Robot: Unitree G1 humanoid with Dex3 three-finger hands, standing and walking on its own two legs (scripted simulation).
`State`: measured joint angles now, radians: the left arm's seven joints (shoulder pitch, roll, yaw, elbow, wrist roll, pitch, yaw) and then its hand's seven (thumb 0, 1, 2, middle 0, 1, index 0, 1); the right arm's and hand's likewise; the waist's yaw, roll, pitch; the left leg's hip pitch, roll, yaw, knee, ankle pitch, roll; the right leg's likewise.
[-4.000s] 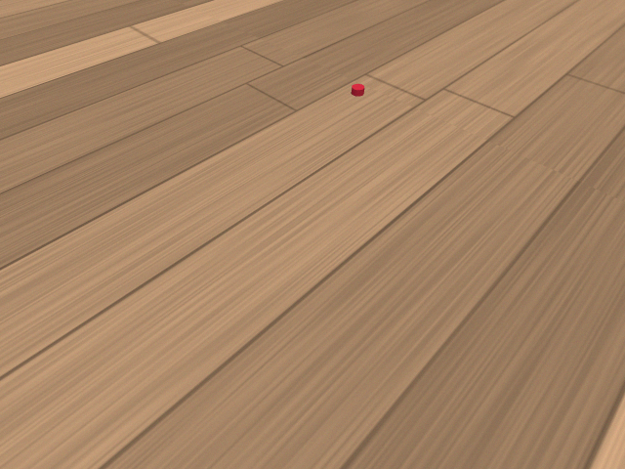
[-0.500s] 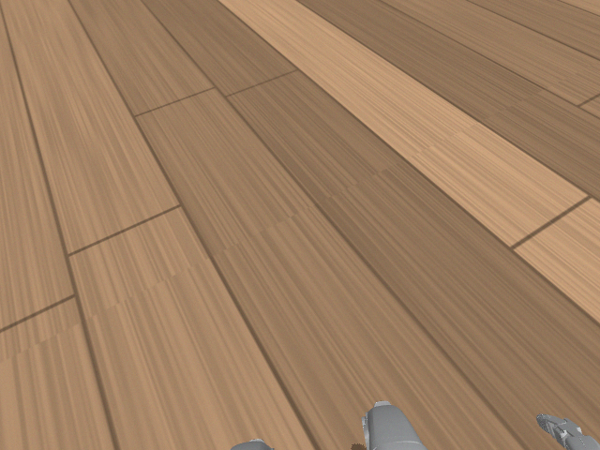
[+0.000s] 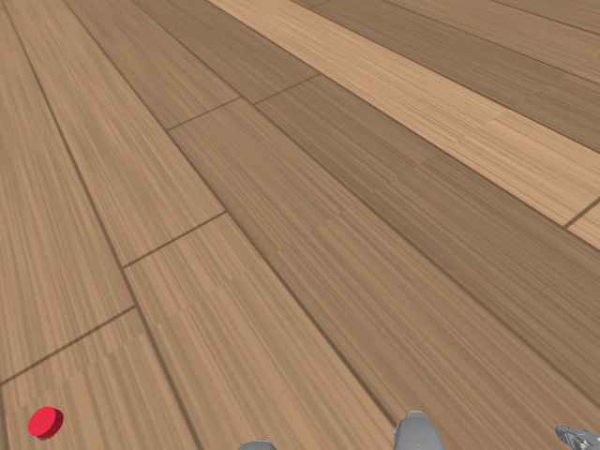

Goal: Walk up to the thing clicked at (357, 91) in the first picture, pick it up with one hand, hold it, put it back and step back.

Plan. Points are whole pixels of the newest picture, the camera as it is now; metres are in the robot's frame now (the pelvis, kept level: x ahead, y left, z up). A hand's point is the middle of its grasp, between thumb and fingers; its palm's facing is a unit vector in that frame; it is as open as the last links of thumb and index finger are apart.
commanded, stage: walk up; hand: left
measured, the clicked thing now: (46, 422) +0.30 +0.87 -0.70
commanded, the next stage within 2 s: none
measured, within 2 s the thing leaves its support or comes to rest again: neither
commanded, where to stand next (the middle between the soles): -0.16 +0.79 m, yaw -21 degrees
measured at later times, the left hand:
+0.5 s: hand out of the picture +0.03 +0.49 -0.09, palm faces -0.13 -0.81 -0.57, open 7.4 cm
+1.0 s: hand out of the picture -0.04 +0.70 -0.11, palm faces -0.23 -0.81 -0.54, open 7.4 cm
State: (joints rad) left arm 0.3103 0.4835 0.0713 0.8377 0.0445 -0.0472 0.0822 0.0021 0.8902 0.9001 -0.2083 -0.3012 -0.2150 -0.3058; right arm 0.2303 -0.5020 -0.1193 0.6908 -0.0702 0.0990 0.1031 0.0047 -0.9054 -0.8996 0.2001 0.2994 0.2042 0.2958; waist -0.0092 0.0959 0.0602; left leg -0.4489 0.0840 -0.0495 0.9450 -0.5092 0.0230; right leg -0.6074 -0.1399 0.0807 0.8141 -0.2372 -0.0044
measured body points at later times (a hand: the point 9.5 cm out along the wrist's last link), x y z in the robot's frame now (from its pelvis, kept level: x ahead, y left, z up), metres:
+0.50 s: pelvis -0.07 +0.20 +0.01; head -0.04 +0.15 +0.46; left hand +0.04 +0.53 -0.06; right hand -0.01 -0.14 -0.11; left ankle -0.04 +0.37 -0.62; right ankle +0.01 +0.03 -0.68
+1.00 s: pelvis -0.16 +0.43 +0.01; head -0.12 +0.39 +0.46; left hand -0.03 +0.74 -0.07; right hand -0.14 +0.10 -0.12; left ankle -0.09 +0.48 -0.65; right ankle -0.14 +0.32 -0.69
